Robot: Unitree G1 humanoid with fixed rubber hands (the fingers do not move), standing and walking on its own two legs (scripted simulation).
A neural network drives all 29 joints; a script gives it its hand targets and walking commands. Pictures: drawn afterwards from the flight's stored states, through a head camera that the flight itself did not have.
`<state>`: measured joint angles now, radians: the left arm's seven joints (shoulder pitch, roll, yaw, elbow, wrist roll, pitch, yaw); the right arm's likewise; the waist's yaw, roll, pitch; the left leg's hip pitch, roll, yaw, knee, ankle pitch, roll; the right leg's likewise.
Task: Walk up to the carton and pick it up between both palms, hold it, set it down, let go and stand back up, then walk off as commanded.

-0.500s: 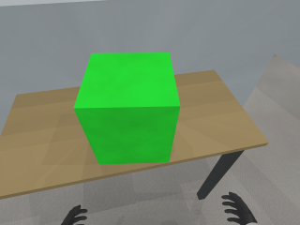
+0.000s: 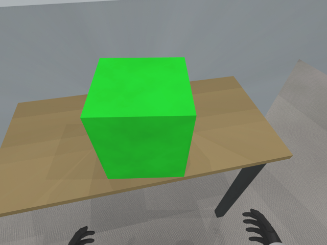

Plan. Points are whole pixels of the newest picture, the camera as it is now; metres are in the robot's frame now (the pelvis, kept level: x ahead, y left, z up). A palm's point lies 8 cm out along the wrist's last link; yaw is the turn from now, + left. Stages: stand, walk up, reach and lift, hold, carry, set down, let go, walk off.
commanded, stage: stand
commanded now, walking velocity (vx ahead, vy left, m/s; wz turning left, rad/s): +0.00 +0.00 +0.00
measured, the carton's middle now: (144, 121) +0.40 +0.05 +0.09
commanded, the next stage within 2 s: walk up in 0.18 s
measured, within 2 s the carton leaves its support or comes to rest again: neither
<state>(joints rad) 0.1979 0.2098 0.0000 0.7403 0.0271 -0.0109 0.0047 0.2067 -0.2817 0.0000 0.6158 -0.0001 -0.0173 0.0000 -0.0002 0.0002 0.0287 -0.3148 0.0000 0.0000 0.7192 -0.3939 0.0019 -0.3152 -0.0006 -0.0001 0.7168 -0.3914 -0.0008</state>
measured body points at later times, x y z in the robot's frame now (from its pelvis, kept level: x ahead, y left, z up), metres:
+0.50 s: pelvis -0.01 +0.00 +0.00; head +0.00 -0.01 +0.45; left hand +0.12 +0.24 -0.12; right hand +0.14 -0.27 -0.09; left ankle -0.01 +0.12 -0.72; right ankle -0.01 -0.12 -0.72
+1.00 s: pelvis -0.03 -0.04 -0.01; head -0.02 -0.04 +0.44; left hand +0.08 +0.23 -0.12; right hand +0.09 -0.33 -0.11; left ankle -0.04 +0.10 -0.70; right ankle +0.00 -0.13 -0.72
